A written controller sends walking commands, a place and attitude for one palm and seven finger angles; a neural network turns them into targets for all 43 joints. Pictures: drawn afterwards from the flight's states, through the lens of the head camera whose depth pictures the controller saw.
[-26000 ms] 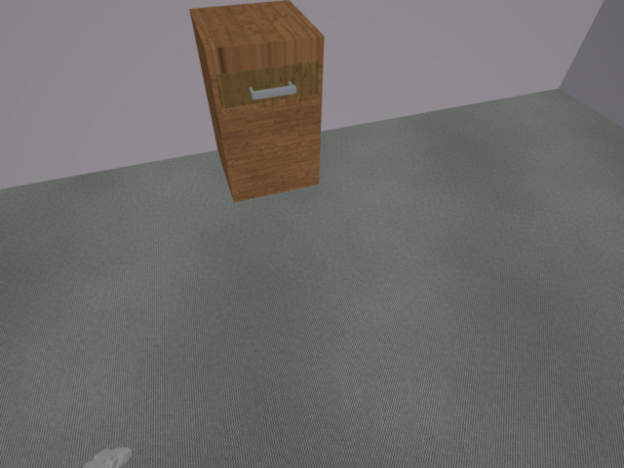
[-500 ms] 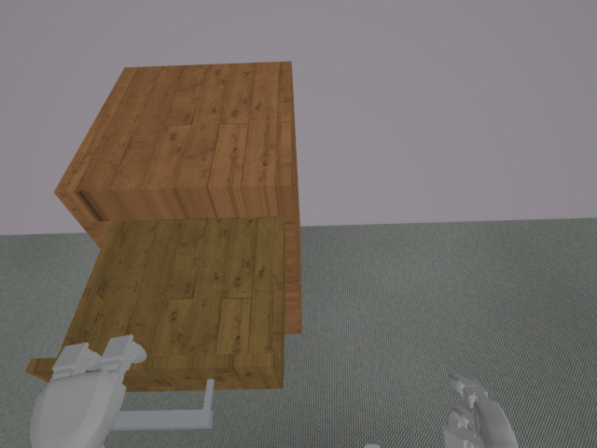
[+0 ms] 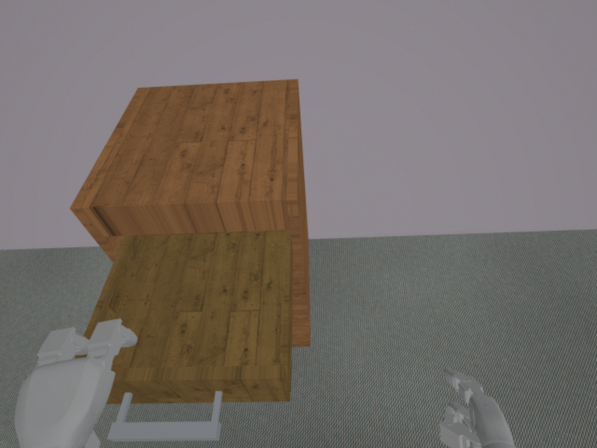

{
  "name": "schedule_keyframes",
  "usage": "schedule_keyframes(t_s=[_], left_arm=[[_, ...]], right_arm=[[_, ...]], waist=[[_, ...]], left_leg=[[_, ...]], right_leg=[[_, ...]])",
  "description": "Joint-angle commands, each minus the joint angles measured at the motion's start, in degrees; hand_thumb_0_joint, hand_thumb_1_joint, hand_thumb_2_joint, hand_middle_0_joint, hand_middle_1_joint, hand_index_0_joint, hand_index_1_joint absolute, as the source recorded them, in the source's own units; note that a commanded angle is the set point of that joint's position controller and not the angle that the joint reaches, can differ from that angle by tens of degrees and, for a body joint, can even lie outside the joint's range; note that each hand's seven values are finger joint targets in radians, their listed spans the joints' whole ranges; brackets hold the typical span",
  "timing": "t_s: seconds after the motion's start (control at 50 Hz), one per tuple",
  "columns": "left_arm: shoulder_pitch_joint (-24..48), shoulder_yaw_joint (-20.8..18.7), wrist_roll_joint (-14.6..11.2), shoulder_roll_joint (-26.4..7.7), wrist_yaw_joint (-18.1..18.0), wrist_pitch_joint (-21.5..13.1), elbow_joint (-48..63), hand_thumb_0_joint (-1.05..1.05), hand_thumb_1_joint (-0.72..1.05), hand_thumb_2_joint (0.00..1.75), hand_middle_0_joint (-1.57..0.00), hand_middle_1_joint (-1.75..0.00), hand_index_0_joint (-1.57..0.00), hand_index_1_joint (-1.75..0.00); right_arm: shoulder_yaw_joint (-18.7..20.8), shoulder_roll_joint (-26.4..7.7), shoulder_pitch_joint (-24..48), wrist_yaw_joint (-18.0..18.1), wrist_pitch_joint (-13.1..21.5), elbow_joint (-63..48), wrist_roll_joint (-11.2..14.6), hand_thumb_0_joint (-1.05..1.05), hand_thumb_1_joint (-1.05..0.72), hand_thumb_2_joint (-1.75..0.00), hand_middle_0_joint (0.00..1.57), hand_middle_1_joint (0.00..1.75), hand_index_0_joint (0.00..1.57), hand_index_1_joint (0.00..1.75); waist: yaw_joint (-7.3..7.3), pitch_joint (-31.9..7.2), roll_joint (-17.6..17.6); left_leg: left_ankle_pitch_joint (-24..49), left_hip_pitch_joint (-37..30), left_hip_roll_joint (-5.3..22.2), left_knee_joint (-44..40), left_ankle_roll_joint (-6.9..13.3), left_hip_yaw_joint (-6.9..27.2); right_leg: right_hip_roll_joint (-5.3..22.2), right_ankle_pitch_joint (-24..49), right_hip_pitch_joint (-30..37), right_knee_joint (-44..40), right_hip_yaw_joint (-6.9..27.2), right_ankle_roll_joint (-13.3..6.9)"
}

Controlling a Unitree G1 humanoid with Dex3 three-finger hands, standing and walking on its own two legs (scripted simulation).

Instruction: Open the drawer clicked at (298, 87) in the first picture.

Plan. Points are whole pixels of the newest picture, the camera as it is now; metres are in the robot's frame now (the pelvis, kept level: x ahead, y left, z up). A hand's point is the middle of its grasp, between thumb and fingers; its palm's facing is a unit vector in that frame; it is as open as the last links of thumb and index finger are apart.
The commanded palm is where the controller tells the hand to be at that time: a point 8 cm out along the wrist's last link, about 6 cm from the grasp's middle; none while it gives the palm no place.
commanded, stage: draw the hand back to the body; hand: left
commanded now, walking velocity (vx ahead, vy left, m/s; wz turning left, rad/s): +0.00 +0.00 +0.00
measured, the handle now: (168, 415) +0.19 +0.26 -0.17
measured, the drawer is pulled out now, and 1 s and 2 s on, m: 0.29 0.29 0.29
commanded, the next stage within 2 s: step back with the hand held close in 1.32 s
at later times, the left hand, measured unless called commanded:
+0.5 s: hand (87, 372) +0.17 +0.24 +0.11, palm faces +0.37 -0.78 -0.50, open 13.5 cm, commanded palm +0.13 +0.27 +0.15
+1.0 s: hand (28, 333) +0.17 +0.24 +0.21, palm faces +0.45 -0.79 -0.41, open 9.7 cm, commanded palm +0.12 +0.28 +0.22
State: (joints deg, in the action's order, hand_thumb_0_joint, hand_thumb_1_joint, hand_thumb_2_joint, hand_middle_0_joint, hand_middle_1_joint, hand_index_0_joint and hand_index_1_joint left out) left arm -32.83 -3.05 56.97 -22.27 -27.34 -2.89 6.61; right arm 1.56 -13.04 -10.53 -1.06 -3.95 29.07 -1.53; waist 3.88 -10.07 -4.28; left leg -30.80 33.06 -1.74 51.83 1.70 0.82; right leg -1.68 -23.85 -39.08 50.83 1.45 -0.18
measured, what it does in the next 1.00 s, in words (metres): stands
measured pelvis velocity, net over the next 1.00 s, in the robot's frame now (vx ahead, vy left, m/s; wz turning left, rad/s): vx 0.01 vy -0.01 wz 0.06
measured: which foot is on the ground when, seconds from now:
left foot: down 0.00-1.00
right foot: down 0.00-1.00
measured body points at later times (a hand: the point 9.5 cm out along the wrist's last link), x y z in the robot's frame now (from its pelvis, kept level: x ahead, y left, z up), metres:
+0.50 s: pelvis +0.01 +0.00 +0.03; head +0.01 -0.03 +0.48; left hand +0.15 +0.28 +0.14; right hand +0.20 -0.20 -0.05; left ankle -0.06 +0.10 -0.69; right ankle +0.01 -0.12 -0.69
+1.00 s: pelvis +0.01 -0.01 +0.05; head +0.00 -0.04 +0.50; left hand +0.14 +0.27 +0.23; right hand +0.22 -0.21 -0.03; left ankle -0.06 +0.10 -0.69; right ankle +0.01 -0.12 -0.69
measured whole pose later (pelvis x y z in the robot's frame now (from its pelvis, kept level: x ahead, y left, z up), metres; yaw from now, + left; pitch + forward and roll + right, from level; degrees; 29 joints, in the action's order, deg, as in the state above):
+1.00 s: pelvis +0.01 -0.01 +0.05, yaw +4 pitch -2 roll -1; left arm -32.5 -16.0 -3.4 -18.7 -6.8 -6.4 28.0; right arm -0.7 -11.8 -11.7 5.1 9.3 34.9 1.0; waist 3.4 -1.3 -4.5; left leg -19.5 4.9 -1.5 26.2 0.7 4.7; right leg -0.9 -14.7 -9.8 26.2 -1.7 -0.8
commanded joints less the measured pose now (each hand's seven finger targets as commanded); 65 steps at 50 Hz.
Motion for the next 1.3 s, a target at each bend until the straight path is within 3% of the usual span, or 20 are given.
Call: schedule_keyframes(t_s=[0.0,0.06,0.2,0.24,0.26,0.3,0.32,0.34,0.36,0.38,0.44,0.48,0.58,0.72,0.84,0.98,1.04,1.1,1.22,1.28], left_arm=[[-3.6,-4.8,-2.6,-8.5,1.2,2.9,11.2,0.0,-0.5,0.3,-0.3,-1.2,-0.3,-1.2],[-3.0,-5.6,-2.8,-10.9,3.6,2.5,14.2,0.0,-0.5,0.3,-0.3,-1.2,-0.3,-1.2],[-0.3,-7.8,-1.9,-13.1,4.9,-0.2,19.5,0.0,-0.5,0.3,-0.3,-1.2,-0.3,-1.2],[-1.5,-9.2,-2.3,-13.6,5.0,-0.4,20.0,0.0,-0.5,0.3,-0.3,-1.2,-0.3,-1.2],[-1.3,-10.9,-2.4,-15.2,5.0,-0.3,19.6,0.0,-0.5,0.3,-0.3,-1.2,-0.3,-1.2],[-2.1,-10.4,-3.6,-14.1,5.7,0.3,21.3,0.0,-0.5,0.3,-0.3,-1.2,-0.3,-1.2],[-2.5,-4.6,-45.3,6.4,11.1,1.4,14.6,0.0,-0.47,0.32,-0.3,-1.18,-0.3,-1.18],[-0.3,-6.7,-48.9,0.4,13.4,0.0,19.1,0.0,-0.43,0.33,-0.29,-1.15,-0.29,-1.15],[0.5,-10.4,-49.1,-3.3,13.8,-0.8,19.9,0.0,-0.4,0.34,-0.29,-1.13,-0.29,-1.13],[-0.9,-12.2,-52.7,-4.3,14.5,-1.2,20.1,0.0,-0.36,0.36,-0.29,-1.11,-0.29,-1.11],[2.4,-11.2,-56.5,-3.5,16.2,-2.6,26.8,0.0,-0.26,0.4,-0.28,-1.04,-0.28,-1.04],[5.4,-12.9,-57.3,-5.4,16.7,-3.0,28.3,0.0,-0.18,0.43,-0.28,-1.0,-0.28,-1.0],[3.3,-15.7,-58.6,-5.7,18.1,-4.2,27.7,0.0,-0.01,0.51,-0.26,-0.88,-0.26,-0.88],[0.5,-15.9,-60.2,-3.2,19.6,-5.6,29.5,0.0,0.23,0.62,-0.25,-0.73,-0.25,-0.73],[2.4,-18.7,-60.0,-5.7,19.1,-6.7,33.0,0.0,0.44,0.7,-0.23,-0.59,-0.23,-0.59],[6.0,-21.1,-60.5,-7.0,19.2,-7.6,34.0,0.0,0.69,0.81,-0.22,-0.43,-0.22,-0.43],[3.6,-19.9,-60.8,-4.3,19.7,-7.4,29.6,0.0,0.8,0.86,-0.21,-0.37,-0.21,-0.37],[4.2,-19.0,-61.0,-3.5,20.3,-7.6,28.6,0.0,0.9,0.9,-0.2,-0.3,-0.2,-0.3],[4.5,-21.6,-60.7,-6.8,19.8,-8.4,33.0,0.0,0.9,0.9,-0.2,-0.3,-0.2,-0.3],[6.1,-21.2,-60.4,-7.1,19.6,-8.4,34.8,0.0,0.9,0.9,-0.2,-0.3,-0.2,-0.3]], right_arm=[[1.9,-6.3,6.1,0.6,3.4,-9.9,1.1,0.0,-0.9,-0.9,0.2,0.3,0.2,0.3],[1.5,-6.3,5.9,0.6,4.1,-10.1,0.8,0.0,-0.9,-0.9,0.2,0.3,0.2,0.3],[1.3,-5.9,5.3,0.7,4.1,-10.4,0.4,0.0,-0.9,-0.9,0.2,0.3,0.2,0.3],[1.5,-5.9,5.5,0.7,4.2,-10.5,0.6,0.0,-0.9,-0.9,0.2,0.3,0.2,0.3],[1.3,-6.0,5.2,0.6,4.0,-10.5,0.4,0.0,-0.9,-0.9,0.2,0.3,0.2,0.3],[1.6,-5.8,5.4,0.9,3.8,-11.1,1.0,0.0,-0.9,-0.9,0.2,0.3,0.2,0.3],[0.8,-2.3,-0.5,2.9,6.8,-11.9,4.1,0.0,-0.9,-0.9,0.2,0.3,0.2,0.3],[0.5,-3.5,0.7,4.0,9.4,-11.8,4.3,0.0,-0.9,-0.9,0.2,0.3,0.2,0.3],[0.1,-3.8,0.8,4.8,10.5,-11.1,4.2,0.0,-0.9,-0.9,0.2,0.3,0.2,0.3],[-0.4,-4.0,1.5,6.4,10.1,-10.1,3.8,0.0,-0.9,-0.9,0.2,0.3,0.2,0.3],[-0.8,-3.8,2.1,8.1,12.8,-9.5,3.2,0.0,-0.9,-0.9,0.2,0.3,0.2,0.3],[-1.6,-4.1,2.3,8.2,14.0,-8.0,3.0,0.0,-0.9,-0.9,0.2,0.3,0.2,0.3],[-2.0,-2.9,3.0,7.5,15.8,-6.0,2.8,0.0,-0.9,-0.9,0.2,0.3,0.2,0.3],[-1.1,-3.2,4.4,6.5,16.1,-4.9,2.7,0.0,-0.9,-0.9,0.2,0.3,0.2,0.3],[-0.8,-3.2,5.1,6.4,16.7,-4.2,2.6,0.0,-0.9,-0.9,0.2,0.3,0.2,0.3],[-1.0,-3.1,6.0,6.4,16.6,-3.5,2.5,0.0,-0.9,-0.9,0.2,0.3,0.2,0.3],[-0.8,-2.9,6.2,6.2,16.1,-3.0,2.6,0.0,-0.9,-0.9,0.2,0.3,0.2,0.3],[-0.7,-3.1,6.3,5.8,15.7,-3.0,2.7,0.0,-0.9,-0.9,0.2,0.3,0.2,0.3],[-0.6,-3.3,6.4,5.9,16.1,-3.6,2.2,0.0,-0.9,-0.9,0.2,0.3,0.2,0.3],[-0.8,-3.2,6.3,5.9,16.5,-3.5,2.2,0.0,-0.9,-0.9,0.2,0.3,0.2,0.3]], waist=[[0.26,-5.3,3.3],[0.57,-4.9,4.5],[0.53,0.0,0.0],[1.23,-0.4,-1.4],[1.28,-1.9,1.2],[1.37,-1.7,-0.7],[-4.58,2.4,2.0],[-3.1,1.1,3.4],[-2.39,0.0,1.9],[-1.88,0.6,7.0],[-2.19,2.3,4.1],[-1.86,5.5,-0.5],[-1.12,9.0,-2.1],[-1.35,5.9,0.4],[-1.1,4.1,1.4],[-0.93,6.9,0.2],[-1.1,9.2,3.6],[-1.32,10.1,2.0],[-0.47,4.2,1.3],[-0.87,4.5,-0.9]], left_leg=[[24.7,-4.4,1.5,-10.9,0.0,0.2],[25.1,-6.1,1.8,-12.1,0.4,0.4],[22.6,-9.2,1.8,-14.1,0.1,0.8],[22.9,-9.7,1.7,-14.3,0.0,0.7],[23.9,-10.0,1.7,-14.3,0.0,0.7],[24.4,-11.1,1.6,-14.9,0.0,0.7],[25.6,-17.6,3.4,-16.9,0.3,2.5],[26.0,-18.4,3.6,-17.6,0.5,2.4],[26.6,-19.3,3.1,-17.9,0.7,2.0],[28.2,-18.0,3.0,-19.1,0.6,2.4],[32.4,-19.3,2.7,-21.3,0.0,1.8],[32.0,-19.0,2.2,-23.1,-0.7,2.0],[31.1,-19.1,2.0,-26.1,-1.9,2.1],[31.9,-21.4,2.3,-28.0,-1.4,1.2],[32.3,-23.2,2.0,-28.8,-1.0,0.7],[30.6,-23.2,1.6,-29.9,-1.2,0.8],[29.3,-22.7,2.0,-30.5,-0.9,0.7],[27.7,-22.1,1.9,-30.9,-1.1,0.8],[29.7,-23.9,1.5,-31.0,-0.8,0.5],[30.2,-24.3,1.2,-31.0,-1.1,0.4]], right_leg=[[0.9,19.0,14.2,-8.8,-1.2,-2.7],[1.3,17.8,14.7,-10.4,-1.1,-2.4],[1.1,12.9,13.0,-12.4,-1.2,-2.9],[1.2,13.5,14.0,-12.7,-1.4,-2.9],[1.2,14.5,14.4,-12.7,-1.3,-2.7],[1.3,15.9,16.2,-13.1,-1.2,-2.7],[1.6,15.1,22.3,-13.7,-4.9,-1.7],[2.0,14.4,23.7,-14.6,-4.5,-1.2],[2.0,14.7,24.5,-15.1,-4.4,-1.1],[2.4,16.9,26.5,-16.4,-5.0,-0.9],[3.7,22.6,29.0,-18.4,-5.1,-0.5],[4.0,22.0,29.4,-20.7,-5.1,-1.0],[3.0,21.7,31.3,-23.5,-5.5,-1.6],[2.5,23.5,34.2,-25.2,-4.9,-0.9],[2.6,24.7,35.7,-26.4,-4.5,-0.7],[2.2,23.3,35.4,-28.5,-4.1,-0.9],[1.9,21.6,34.2,-28.8,-4.3,-0.6],[2.0,19.8,33.9,-29.3,-4.0,-0.7],[1.9,22.6,37.1,-29.5,-3.5,-0.4],[1.9,22.9,37.0,-30.1,-3.4,-0.6]])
